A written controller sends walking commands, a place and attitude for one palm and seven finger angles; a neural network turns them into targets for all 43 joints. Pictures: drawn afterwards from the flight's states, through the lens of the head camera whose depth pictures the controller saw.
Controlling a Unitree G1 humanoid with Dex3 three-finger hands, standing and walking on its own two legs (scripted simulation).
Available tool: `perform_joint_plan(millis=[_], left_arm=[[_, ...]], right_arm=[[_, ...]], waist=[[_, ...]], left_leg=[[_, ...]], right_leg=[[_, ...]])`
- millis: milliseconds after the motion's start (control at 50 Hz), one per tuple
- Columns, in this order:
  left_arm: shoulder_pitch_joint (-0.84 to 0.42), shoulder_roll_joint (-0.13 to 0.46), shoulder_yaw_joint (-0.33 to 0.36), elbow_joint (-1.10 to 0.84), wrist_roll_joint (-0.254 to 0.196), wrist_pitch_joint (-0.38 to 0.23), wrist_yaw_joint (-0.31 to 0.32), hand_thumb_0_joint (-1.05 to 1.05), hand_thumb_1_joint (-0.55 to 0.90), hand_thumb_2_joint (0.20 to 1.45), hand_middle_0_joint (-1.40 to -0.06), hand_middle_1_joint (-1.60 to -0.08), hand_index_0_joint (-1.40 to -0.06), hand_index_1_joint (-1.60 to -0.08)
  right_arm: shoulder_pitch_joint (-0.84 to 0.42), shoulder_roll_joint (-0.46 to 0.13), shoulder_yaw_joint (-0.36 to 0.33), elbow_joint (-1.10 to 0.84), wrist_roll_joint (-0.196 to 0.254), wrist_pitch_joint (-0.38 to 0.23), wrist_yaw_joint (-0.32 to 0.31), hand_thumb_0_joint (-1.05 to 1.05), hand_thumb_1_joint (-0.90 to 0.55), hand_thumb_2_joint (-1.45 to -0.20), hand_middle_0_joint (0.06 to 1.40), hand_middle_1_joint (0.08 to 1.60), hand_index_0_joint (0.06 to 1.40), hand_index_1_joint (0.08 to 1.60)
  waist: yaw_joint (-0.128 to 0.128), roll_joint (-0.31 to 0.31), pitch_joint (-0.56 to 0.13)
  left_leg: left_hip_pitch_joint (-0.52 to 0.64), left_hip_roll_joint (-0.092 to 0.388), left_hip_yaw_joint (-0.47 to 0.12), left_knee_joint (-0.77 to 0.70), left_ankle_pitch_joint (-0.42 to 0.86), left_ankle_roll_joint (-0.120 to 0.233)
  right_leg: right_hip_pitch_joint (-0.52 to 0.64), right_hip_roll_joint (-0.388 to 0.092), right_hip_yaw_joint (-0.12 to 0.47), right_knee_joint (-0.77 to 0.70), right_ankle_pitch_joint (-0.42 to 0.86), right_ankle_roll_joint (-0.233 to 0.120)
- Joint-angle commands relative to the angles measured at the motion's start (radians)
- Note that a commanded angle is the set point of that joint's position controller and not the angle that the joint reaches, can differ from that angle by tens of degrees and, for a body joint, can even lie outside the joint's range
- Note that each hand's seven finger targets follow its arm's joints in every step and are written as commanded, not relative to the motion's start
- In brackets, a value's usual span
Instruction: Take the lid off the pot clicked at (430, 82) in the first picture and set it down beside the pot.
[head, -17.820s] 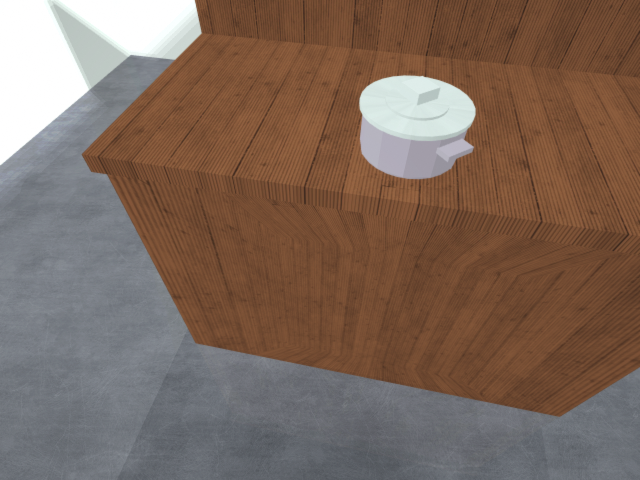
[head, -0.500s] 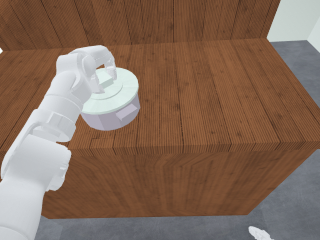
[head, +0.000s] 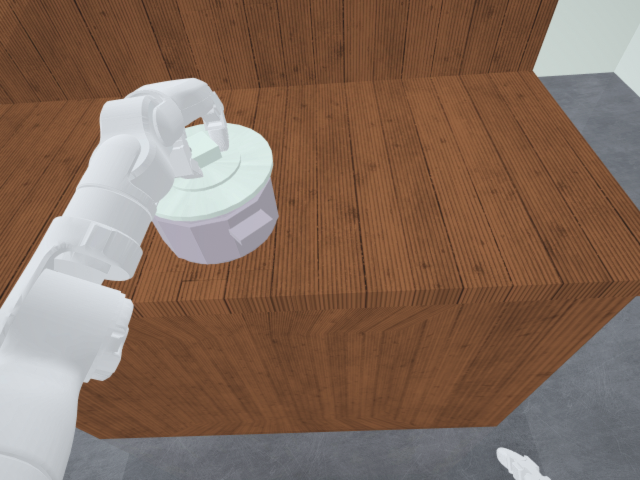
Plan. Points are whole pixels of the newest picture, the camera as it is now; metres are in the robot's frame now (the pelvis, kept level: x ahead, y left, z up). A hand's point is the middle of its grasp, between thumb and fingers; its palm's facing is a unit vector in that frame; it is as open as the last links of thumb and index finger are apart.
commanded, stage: lift the lid straight up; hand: left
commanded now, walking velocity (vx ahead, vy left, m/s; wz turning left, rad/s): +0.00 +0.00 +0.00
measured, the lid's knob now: (197, 151) +0.49 +0.15 +0.17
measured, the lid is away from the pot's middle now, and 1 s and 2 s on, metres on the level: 0.01 0.01 0.05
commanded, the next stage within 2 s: move the lid sideways beside the pot in 1.62 s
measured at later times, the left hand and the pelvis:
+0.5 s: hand (175, 120) +0.45 +0.15 +0.24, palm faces -0.22 -0.07 -0.97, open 7.9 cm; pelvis +0.00 +0.00 +0.00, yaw +1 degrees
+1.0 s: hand (161, 81) +0.46 +0.15 +0.28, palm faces -0.18 -0.07 -0.98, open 7.9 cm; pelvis -0.01 +0.00 +0.00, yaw +0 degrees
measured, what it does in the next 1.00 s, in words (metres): stands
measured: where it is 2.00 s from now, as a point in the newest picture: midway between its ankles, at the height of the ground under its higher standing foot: outside the picture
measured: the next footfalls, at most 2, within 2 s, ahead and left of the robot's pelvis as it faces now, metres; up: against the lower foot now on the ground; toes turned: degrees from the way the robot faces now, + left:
none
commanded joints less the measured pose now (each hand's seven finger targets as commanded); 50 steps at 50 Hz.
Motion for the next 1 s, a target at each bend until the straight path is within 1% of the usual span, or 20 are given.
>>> perform_joint_plan(millis=[0,20,60,120,260,300,360,420,560,580,600,660,680,700,760,780,820,860,960,980], left_arm=[[-0.607,0.273,0.134,-0.213,0.033,0.01,0.048,0.0,0.508,1.085,-0.872,-1.017,-0.901,-1.028],[-0.58,0.296,0.154,-0.175,0.034,0.019,0.047,0.0,0.508,1.085,-0.872,-1.017,-0.901,-1.028],[-0.601,0.212,0.083,-0.241,0.008,0.017,0.04,0.0,0.508,1.085,-0.872,-1.017,-0.901,-1.028],[-0.631,0.288,0.143,-0.301,0.034,0.021,0.038,0.0,0.508,1.085,-0.873,-1.017,-0.901,-1.028],[-0.631,0.233,0.093,-0.284,0.007,0.041,0.026,0.0,0.508,1.085,-0.873,-1.017,-0.901,-1.028],[-0.671,0.301,0.139,-0.285,0.039,0.041,0.028,0.0,0.508,1.085,-0.873,-1.017,-0.901,-1.028],[-0.679,0.228,0.083,-0.309,0.008,0.042,0.024,0.0,0.508,1.085,-0.873,-1.017,-0.901,-1.028],[-0.7,0.306,0.135,-0.236,0.045,0.053,0.026,0.0,0.508,1.085,-0.873,-1.017,-0.901,-1.028],[-0.715,0.221,0.056,-0.174,0.019,0.054,0.016,0.0,0.508,1.085,-0.873,-1.017,-0.901,-1.028],[-0.765,0.303,0.114,-0.192,0.044,0.05,0.021,0.0,0.508,1.085,-0.873,-1.017,-0.901,-1.028],[-0.778,0.303,0.108,-0.162,0.058,0.052,0.016,0.0,0.508,1.085,-0.873,-1.017,-0.901,-1.028],[-0.811,0.222,0.046,-0.231,0.021,0.039,0.015,0.0,0.508,1.085,-0.873,-1.017,-0.901,-1.028],[-0.852,0.299,0.101,-0.273,0.045,0.036,0.02,0.0,0.508,1.085,-0.873,-1.017,-0.901,-1.028],[-0.834,0.266,0.078,-0.242,0.048,0.037,0.013,0.0,0.508,1.085,-0.873,-1.017,-0.901,-1.028],[-0.755,0.285,0.1,-0.131,0.031,0.047,0.007,0.0,0.508,1.085,-0.873,-1.017,-0.901,-1.028],[-0.804,0.34,0.136,-0.135,0.06,0.047,0.009,0.0,0.508,1.085,-0.873,-1.017,-0.901,-1.028],[-0.803,0.321,0.118,-0.104,0.061,0.052,0.003,0.0,0.508,1.085,-0.873,-1.017,-0.901,-1.028],[-0.781,0.267,0.077,-0.12,0.036,0.047,0.001,0.0,0.508,1.085,-0.873,-1.017,-0.901,-1.028],[-0.83,0.319,0.114,-0.207,0.048,0.047,-0.001,0.0,0.508,1.085,-0.873,-1.017,-0.901,-1.028],[-0.857,0.401,0.173,-0.229,0.072,0.046,0.002,0.0,0.508,1.085,-0.873,-1.017,-0.901,-1.028]], right_arm=[[-0.05,-0.129,-0.041,-0.122,-0.005,-0.041,-0.001,0.0,-0.9,-0.9,0.2,0.3,0.2,0.3],[-0.055,-0.13,-0.037,-0.121,-0.001,-0.037,-0.002,0.0,-0.9,-0.9,0.2,0.3,0.2,0.3],[-0.063,-0.132,-0.04,-0.132,0.003,-0.033,0.003,0.0,-0.9,-0.9,0.2,0.3,0.2,0.3],[-0.074,-0.126,-0.039,-0.138,-0.003,-0.041,0.006,0.0,-0.9,-0.9,0.2,0.3,0.2,0.3],[-0.09,-0.132,-0.038,-0.136,0.007,-0.029,0.006,0.0,-0.9,-0.9,0.2,0.3,0.2,0.3],[-0.101,-0.128,-0.031,-0.138,-0.001,-0.031,0.003,0.0,-0.9,-0.9,0.2,0.3,0.2,0.3],[-0.1,-0.127,-0.032,-0.139,0.006,-0.032,0.004,0.0,-0.9,-0.9,0.2,0.3,0.2,0.3],[-0.102,-0.124,-0.023,-0.128,0.004,-0.031,0.0,0.0,-0.9,-0.9,0.2,0.3,0.2,0.3],[-0.097,-0.129,-0.021,-0.125,0.008,-0.026,-0.004,0.0,-0.9,-0.9,0.2,0.3,0.2,0.3],[-0.097,-0.124,-0.018,-0.124,0.004,-0.03,-0.006,0.0,-0.9,-0.9,0.2,0.3,0.2,0.3],[-0.1,-0.127,-0.017,-0.124,0.001,-0.031,-0.01,0.0,-0.9,-0.9,0.2,0.3,0.2,0.3],[-0.093,-0.122,-0.022,-0.133,0.007,-0.047,-0.01,0.0,-0.9,-0.9,0.2,0.3,0.2,0.3],[-0.094,-0.119,-0.021,-0.132,0.003,-0.053,-0.008,0.0,-0.9,-0.9,0.2,0.3,0.2,0.3],[-0.105,-0.117,-0.019,-0.136,0.001,-0.056,-0.01,0.0,-0.9,-0.9,0.2,0.3,0.2,0.3],[-0.067,-0.134,-0.022,-0.113,0.004,-0.051,-0.01,0.0,-0.9,-0.9,0.2,0.3,0.2,0.3],[-0.068,-0.129,-0.018,-0.108,0.003,-0.05,-0.01,0.0,-0.9,-0.9,0.2,0.3,0.2,0.3],[-0.08,-0.128,-0.015,-0.114,0.006,-0.049,-0.012,0.0,-0.9,-0.9,0.2,0.3,0.2,0.3],[-0.067,-0.137,-0.022,-0.119,0.005,-0.05,-0.008,0.0,-0.9,-0.9,0.2,0.3,0.2,0.3],[-0.067,-0.137,-0.025,-0.133,0.001,-0.062,-0.005,0.0,-0.9,-0.9,0.2,0.3,0.2,0.3],[-0.074,-0.13,-0.021,-0.136,-0.001,-0.064,-0.005,0.0,-0.9,-0.9,0.2,0.3,0.2,0.3]], waist=[[0.006,-0.084,-0.428],[0.011,-0.117,-0.408],[0.0,-0.064,-0.422],[0.015,-0.077,-0.468],[0.004,-0.074,-0.401],[0.016,-0.074,-0.44],[0.007,-0.064,-0.448],[0.017,-0.11,-0.422],[-0.001,-0.093,-0.378],[0.011,-0.107,-0.405],[0.007,-0.107,-0.395],[-0.005,-0.056,-0.447],[0.01,-0.053,-0.488],[0.006,-0.04,-0.465],[0.005,-0.085,-0.403],[0.012,-0.132,-0.404],[0.012,-0.141,-0.362],[0.006,-0.096,-0.388],[0.015,-0.06,-0.476],[0.03,-0.076,-0.505]], left_leg=[[0.304,-0.048,-0.035,0.016,0.306,0.068],[0.278,-0.049,-0.027,0.008,0.277,0.067],[0.305,-0.047,-0.029,0.01,0.316,0.067],[0.332,-0.048,-0.034,0.021,0.353,0.067],[0.312,-0.046,-0.03,0.008,0.308,0.066],[0.313,-0.053,-0.03,0.01,0.312,0.065],[0.334,-0.048,-0.036,0.009,0.337,0.064],[0.297,-0.051,-0.03,-0.004,0.267,0.059],[0.271,-0.054,-0.023,-0.012,0.202,0.062],[0.267,-0.055,-0.024,-0.018,0.193,0.06],[0.261,-0.058,-0.021,-0.015,0.19,0.064],[0.317,-0.054,-0.03,-0.008,0.225,0.065],[0.331,-0.051,-0.035,-0.012,0.232,0.058],[0.324,-0.057,-0.033,-0.007,0.23,0.062],[0.271,-0.055,-0.032,-0.017,0.211,0.065],[0.256,-0.054,-0.027,-0.028,0.193,0.06],[0.237,-0.056,-0.022,-0.029,0.176,0.064],[0.262,-0.053,-0.022,-0.02,0.21,0.064],[0.307,-0.051,-0.027,-0.008,0.288,0.067],[0.3,-0.052,-0.027,-0.011,0.291,0.063]], right_leg=[[0.021,0.089,-0.035,-0.034,0.428,-0.064],[0.027,0.086,-0.034,-0.033,0.417,-0.062],[0.021,0.081,-0.039,-0.037,0.426,-0.065],[0.041,0.084,-0.033,-0.027,0.454,-0.063],[0.016,0.082,-0.042,-0.044,0.409,-0.065],[0.039,0.084,-0.032,-0.033,0.426,-0.066],[0.035,0.08,-0.039,-0.038,0.428,-0.066],[0.032,0.082,-0.037,-0.034,0.39,-0.066],[0.008,0.076,-0.04,-0.054,0.342,-0.065],[0.031,0.079,-0.032,-0.049,0.341,-0.061],[0.024,0.08,-0.031,-0.048,0.346,-0.063],[0.018,0.076,-0.033,-0.05,0.351,-0.065],[0.037,0.081,-0.029,-0.04,0.349,-0.064],[0.021,0.082,-0.028,-0.042,0.35,-0.068],[0.024,0.078,-0.036,-0.056,0.343,-0.066],[0.037,0.08,-0.032,-0.051,0.336,-0.061],[0.018,0.077,-0.035,-0.052,0.327,-0.061],[0.021,0.074,-0.036,-0.055,0.349,-0.064],[0.06,0.073,-0.027,-0.046,0.403,-0.066],[0.083,0.076,-0.02,-0.035,0.405,-0.063]])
